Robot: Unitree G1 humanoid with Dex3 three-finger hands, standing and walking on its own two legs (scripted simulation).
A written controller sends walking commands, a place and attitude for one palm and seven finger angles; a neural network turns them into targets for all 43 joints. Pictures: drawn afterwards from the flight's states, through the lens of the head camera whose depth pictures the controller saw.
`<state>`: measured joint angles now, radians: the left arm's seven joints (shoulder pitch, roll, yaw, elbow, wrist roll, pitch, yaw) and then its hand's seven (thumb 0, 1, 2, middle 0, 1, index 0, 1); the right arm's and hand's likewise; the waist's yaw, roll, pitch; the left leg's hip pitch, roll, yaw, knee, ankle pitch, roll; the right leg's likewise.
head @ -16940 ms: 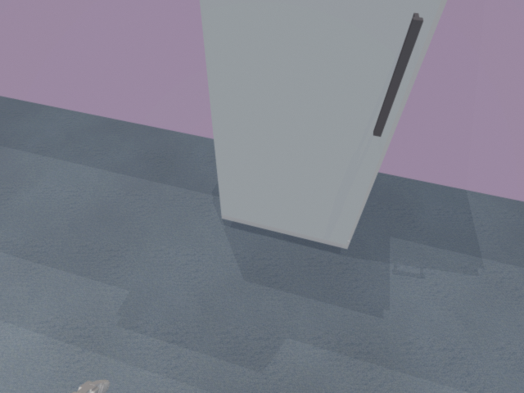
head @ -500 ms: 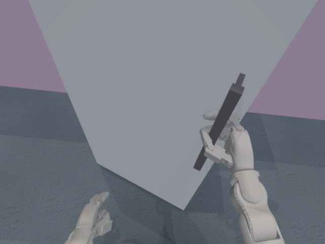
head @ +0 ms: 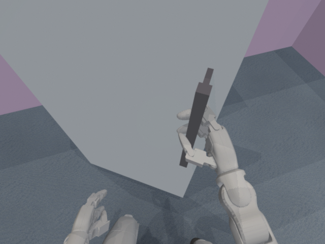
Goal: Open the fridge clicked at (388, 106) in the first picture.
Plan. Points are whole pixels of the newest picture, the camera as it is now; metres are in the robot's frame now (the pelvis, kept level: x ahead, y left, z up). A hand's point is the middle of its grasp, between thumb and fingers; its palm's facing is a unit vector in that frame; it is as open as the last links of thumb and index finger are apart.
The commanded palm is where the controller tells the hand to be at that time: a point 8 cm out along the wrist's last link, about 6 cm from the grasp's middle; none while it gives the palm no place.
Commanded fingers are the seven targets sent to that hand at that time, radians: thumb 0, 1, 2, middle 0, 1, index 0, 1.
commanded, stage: walk backward, drawing the door open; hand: right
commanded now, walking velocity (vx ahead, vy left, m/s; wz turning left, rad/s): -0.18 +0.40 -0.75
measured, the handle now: (193, 129) +0.35 -0.03 +0.09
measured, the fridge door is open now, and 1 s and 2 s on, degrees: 39 65 78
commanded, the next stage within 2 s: stop walking and hold the door back in 1.22 s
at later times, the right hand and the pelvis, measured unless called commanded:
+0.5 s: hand (146, 198) +0.19 +0.05 +0.10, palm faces +0.20 +0.97 -0.14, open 6.5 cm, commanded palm +0.15 +0.01 +0.10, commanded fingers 0.00 -0.90 -0.90 0.45 1.40 0.45 1.40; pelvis -0.06 +0.23 +0.00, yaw -23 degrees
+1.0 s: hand out of the picture +0.11 +0.14 +0.10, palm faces +0.73 +0.66 -0.18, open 6.2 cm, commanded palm +0.05 +0.14 +0.10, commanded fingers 0.00 -0.90 -0.90 0.45 1.40 0.45 1.40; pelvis +0.00 +0.45 -0.02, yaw -42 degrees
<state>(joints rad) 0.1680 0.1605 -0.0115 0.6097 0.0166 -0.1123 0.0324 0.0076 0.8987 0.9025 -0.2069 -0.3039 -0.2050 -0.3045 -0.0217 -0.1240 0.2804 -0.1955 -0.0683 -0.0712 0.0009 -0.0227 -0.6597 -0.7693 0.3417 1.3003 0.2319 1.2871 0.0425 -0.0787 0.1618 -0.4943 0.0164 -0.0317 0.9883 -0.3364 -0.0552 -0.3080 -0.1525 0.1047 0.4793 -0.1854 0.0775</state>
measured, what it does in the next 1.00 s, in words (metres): steps to the left, turning right: left foot, then right foot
